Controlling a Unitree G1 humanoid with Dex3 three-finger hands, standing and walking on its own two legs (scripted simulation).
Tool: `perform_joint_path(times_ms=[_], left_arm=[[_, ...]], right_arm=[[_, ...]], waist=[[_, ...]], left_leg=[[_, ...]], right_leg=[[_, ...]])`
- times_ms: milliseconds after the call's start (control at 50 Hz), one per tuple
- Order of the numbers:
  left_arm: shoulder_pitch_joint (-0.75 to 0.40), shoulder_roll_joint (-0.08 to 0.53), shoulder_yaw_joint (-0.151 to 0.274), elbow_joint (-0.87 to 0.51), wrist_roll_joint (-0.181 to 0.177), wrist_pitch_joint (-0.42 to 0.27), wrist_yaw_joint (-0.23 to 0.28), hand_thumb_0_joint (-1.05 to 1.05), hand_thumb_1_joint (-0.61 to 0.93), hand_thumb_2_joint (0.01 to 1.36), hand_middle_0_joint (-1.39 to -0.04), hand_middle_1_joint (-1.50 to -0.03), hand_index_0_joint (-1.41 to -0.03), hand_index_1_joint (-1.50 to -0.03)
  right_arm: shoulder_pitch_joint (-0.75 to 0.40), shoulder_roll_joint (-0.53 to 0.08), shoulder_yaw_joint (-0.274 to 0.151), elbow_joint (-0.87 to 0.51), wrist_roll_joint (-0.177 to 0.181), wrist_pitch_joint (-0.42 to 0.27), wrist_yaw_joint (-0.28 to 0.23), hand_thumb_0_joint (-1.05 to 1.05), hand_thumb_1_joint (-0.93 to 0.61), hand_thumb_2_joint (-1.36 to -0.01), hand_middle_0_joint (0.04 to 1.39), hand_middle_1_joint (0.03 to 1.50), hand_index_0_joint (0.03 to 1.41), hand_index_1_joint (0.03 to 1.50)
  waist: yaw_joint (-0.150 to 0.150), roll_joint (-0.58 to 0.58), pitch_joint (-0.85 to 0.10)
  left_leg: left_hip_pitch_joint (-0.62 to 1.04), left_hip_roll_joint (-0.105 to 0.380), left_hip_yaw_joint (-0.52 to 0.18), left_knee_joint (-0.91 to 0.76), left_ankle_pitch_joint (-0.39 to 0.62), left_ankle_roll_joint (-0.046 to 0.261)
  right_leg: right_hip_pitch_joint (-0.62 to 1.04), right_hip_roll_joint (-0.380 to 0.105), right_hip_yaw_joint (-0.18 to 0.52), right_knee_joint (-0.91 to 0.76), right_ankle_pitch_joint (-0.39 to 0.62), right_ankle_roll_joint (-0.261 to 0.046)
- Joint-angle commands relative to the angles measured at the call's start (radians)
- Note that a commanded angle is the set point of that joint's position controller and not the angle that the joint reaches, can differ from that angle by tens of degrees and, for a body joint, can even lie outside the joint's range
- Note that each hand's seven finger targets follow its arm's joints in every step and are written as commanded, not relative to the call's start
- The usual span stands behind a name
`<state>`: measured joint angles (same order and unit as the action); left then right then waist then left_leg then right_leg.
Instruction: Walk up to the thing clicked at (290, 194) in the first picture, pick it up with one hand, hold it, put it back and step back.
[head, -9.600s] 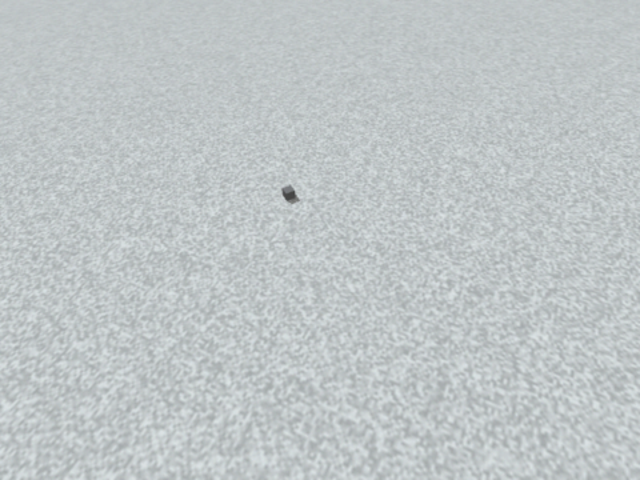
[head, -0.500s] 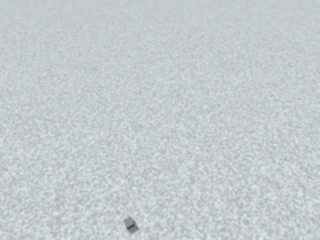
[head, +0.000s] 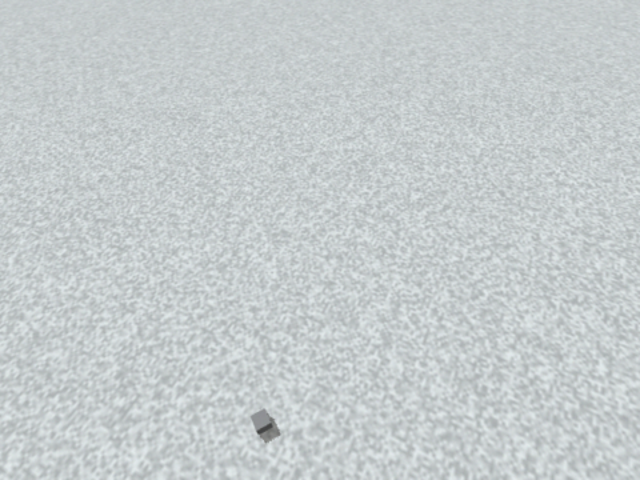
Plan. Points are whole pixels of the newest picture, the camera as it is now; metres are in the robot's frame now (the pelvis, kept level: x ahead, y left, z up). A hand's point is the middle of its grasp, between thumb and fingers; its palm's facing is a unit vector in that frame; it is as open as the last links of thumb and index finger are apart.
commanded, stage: walk up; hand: left
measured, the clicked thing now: (261, 421) +0.41 +0.22 -0.75
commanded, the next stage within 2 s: stand in 1.08 s
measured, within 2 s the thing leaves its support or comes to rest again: neither
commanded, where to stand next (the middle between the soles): +0.02 -0.01 m, yaw -2 degrees
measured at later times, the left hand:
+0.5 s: hand out of the picture +0.05 +0.26 -0.16, palm faces +0.00 -0.94 -0.35, open 7.4 cm
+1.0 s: hand out of the picture +0.07 +0.26 -0.15, palm faces +0.02 -0.94 -0.35, open 7.4 cm
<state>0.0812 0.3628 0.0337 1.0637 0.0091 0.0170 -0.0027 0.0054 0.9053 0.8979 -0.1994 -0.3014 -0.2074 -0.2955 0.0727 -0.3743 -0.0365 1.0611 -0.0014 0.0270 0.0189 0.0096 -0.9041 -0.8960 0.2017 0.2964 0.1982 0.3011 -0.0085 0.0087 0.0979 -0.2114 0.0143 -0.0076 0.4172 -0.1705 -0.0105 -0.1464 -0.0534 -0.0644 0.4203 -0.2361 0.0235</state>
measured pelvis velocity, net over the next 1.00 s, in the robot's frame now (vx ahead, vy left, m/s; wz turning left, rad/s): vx -0.01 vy -0.01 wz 0.02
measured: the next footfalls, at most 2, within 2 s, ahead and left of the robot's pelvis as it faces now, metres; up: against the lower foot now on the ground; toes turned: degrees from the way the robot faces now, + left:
none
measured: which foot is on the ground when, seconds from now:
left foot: down 0.00-1.00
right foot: down 0.00-1.00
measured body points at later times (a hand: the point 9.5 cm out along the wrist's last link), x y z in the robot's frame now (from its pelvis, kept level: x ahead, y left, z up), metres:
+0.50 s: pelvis -0.01 +0.00 +0.00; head +0.02 +0.00 +0.45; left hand +0.05 +0.30 -0.13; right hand +0.07 -0.31 -0.13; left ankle +0.04 +0.13 -0.74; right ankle -0.01 -0.13 -0.74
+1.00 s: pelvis -0.01 -0.01 +0.00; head +0.02 -0.01 +0.45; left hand +0.07 +0.31 -0.13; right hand +0.09 -0.31 -0.13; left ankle +0.04 +0.13 -0.74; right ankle -0.01 -0.13 -0.74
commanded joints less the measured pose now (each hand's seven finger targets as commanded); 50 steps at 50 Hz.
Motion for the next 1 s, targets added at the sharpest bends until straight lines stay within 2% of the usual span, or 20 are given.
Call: perform_joint_path(times_ms=[0,100,220,300,400,460,500,680,780,800,980], left_arm=[[-0.017,0.229,0.048,-0.068,0.009,-0.016,0.011,0.0,0.9,0.9,-0.2,-0.3,-0.2,-0.3],[0.001,0.222,0.051,-0.073,0.01,-0.017,0.007,0.0,0.9,0.9,-0.2,-0.3,-0.2,-0.3],[0.025,0.218,0.053,-0.071,0.009,-0.02,0.004,0.0,0.9,0.9,-0.2,-0.3,-0.2,-0.3],[0.028,0.223,0.055,-0.077,0.008,-0.024,0.005,0.0,0.9,0.9,-0.2,-0.3,-0.2,-0.3],[0.029,0.227,0.053,-0.084,0.008,-0.028,0.007,0.0,0.9,0.9,-0.2,-0.3,-0.2,-0.3],[0.024,0.227,0.053,-0.087,0.007,-0.026,0.009,0.0,0.9,0.9,-0.2,-0.3,-0.2,-0.3],[0.03,0.222,0.052,-0.088,0.003,-0.026,0.008,0.0,0.9,0.9,-0.2,-0.3,-0.2,-0.3],[0.019,0.219,0.049,-0.085,0.005,-0.022,0.005,0.0,0.9,0.9,-0.2,-0.3,-0.2,-0.3],[0.003,0.23,0.052,-0.092,0.006,-0.025,0.004,0.0,0.9,0.9,-0.2,-0.3,-0.2,-0.3],[0.008,0.225,0.052,-0.09,0.003,-0.026,0.004,0.0,0.9,0.9,-0.2,-0.3,-0.2,-0.3],[0.015,0.224,0.052,-0.091,0.005,-0.023,0.004,0.0,0.9,0.9,-0.2,-0.3,-0.2,-0.3]], right_arm=[[0.002,-0.21,-0.051,-0.06,-0.007,-0.014,-0.007,0.0,-0.9,-0.9,0.2,0.3,0.2,0.3],[-0.007,-0.212,-0.051,-0.07,-0.013,-0.018,-0.001,0.0,-0.9,-0.9,0.2,0.3,0.2,0.3],[0.003,-0.214,-0.049,-0.076,-0.013,-0.023,-0.002,0.0,-0.9,-0.9,0.2,0.3,0.2,0.3],[0.021,-0.21,-0.049,-0.075,-0.01,-0.025,-0.003,0.0,-0.9,-0.9,0.2,0.3,0.2,0.3],[0.033,-0.203,-0.043,-0.081,-0.004,-0.026,-0.005,0.0,-0.9,-0.9,0.2,0.3,0.2,0.3],[0.037,-0.207,-0.043,-0.083,-0.001,-0.027,-0.007,0.0,-0.9,-0.9,0.2,0.3,0.2,0.3],[0.028,-0.208,-0.038,-0.088,0.001,-0.027,-0.006,0.0,-0.9,-0.9,0.2,0.3,0.2,0.3],[0.011,-0.208,-0.034,-0.091,-0.002,-0.027,-0.006,0.0,-0.9,-0.9,0.2,0.3,0.2,0.3],[0.019,-0.211,-0.036,-0.092,-0.004,-0.028,-0.003,0.0,-0.9,-0.9,0.2,0.3,0.2,0.3],[0.013,-0.207,-0.033,-0.092,-0.003,-0.028,-0.002,0.0,-0.9,-0.9,0.2,0.3,0.2,0.3],[0.001,-0.216,-0.033,-0.105,-0.003,-0.029,-0.003,0.0,-0.9,-0.9,0.2,0.3,0.2,0.3]], waist=[[0.002,-0.039,-0.105],[0.01,-0.017,-0.094],[0.013,0.013,-0.103],[0.008,0.01,-0.119],[0.005,-0.021,-0.141],[0.002,-0.023,-0.141],[0.011,-0.013,-0.138],[0.013,-0.002,-0.125],[0.007,-0.015,-0.125],[0.013,-0.007,-0.121],[0.018,0.0,-0.148]], left_leg=[[0.008,0.084,-0.099,-0.058,0.016,0.051],[-0.009,0.091,-0.123,-0.078,-0.042,0.053],[-0.046,0.102,-0.148,-0.095,-0.09,0.058],[-0.025,0.093,-0.136,-0.069,-0.034,0.049],[0.004,0.088,-0.116,-0.027,0.074,0.048],[0.006,0.089,-0.112,-0.021,0.104,0.051],[0.01,0.093,-0.115,-0.02,0.12,0.052],[-0.033,0.099,-0.137,-0.058,0.051,0.053],[-0.019,0.087,-0.123,-0.043,0.06,0.046],[-0.014,0.085,-0.127,-0.042,0.069,0.042],[-0.015,0.104,-0.137,-0.049,0.078,0.058]], right_leg=[[-0.018,-0.103,0.116,-0.091,0.007,-0.076],[-0.037,-0.092,0.114,-0.095,-0.058,-0.074],[-0.014,-0.079,0.103,-0.078,-0.07,-0.072],[-0.018,-0.093,0.115,-0.076,-0.031,-0.079],[-0.006,-0.102,0.11,-0.075,0.05,-0.08],[-0.006,-0.1,0.099,-0.062,0.075,-0.079],[-0.01,-0.096,0.094,-0.057,0.082,-0.075],[0.009,-0.088,0.092,-0.057,0.023,-0.076],[-0.006,-0.102,0.103,-0.067,0.028,-0.079],[-0.014,-0.101,0.102,-0.07,0.025,-0.078],[0.013,-0.086,0.084,-0.047,0.037,-0.071]])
